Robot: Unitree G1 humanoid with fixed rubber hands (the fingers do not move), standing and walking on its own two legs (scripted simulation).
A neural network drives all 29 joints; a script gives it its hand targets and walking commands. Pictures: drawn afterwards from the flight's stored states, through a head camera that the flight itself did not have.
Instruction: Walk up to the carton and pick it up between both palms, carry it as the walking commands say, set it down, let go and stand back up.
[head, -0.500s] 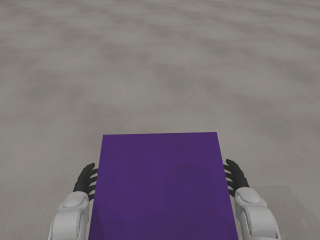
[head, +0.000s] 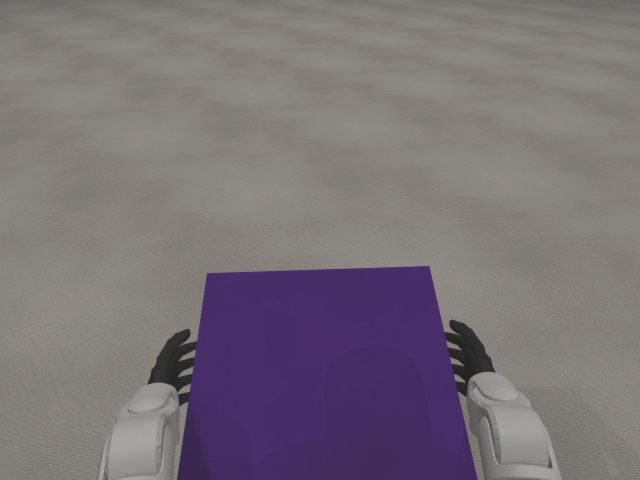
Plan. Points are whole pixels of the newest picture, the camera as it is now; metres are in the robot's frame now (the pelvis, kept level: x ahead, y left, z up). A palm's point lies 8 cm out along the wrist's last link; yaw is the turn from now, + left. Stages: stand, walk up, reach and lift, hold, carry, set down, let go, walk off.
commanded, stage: carry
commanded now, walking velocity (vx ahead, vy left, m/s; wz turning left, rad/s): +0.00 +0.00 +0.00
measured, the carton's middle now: (322, 396) +0.29 +0.00 -0.06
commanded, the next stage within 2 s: hold in 1.28 s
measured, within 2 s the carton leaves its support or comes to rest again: neither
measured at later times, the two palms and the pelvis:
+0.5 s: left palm (181, 399) +0.24 +0.17 +0.03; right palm (499, 388) +0.25 -0.21 +0.03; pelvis -0.01 -0.02 +0.00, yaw +0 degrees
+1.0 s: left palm (182, 388) +0.26 +0.17 +0.02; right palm (489, 375) +0.27 -0.21 +0.03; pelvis +0.01 -0.02 +0.00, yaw +0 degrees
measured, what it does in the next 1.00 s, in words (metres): stands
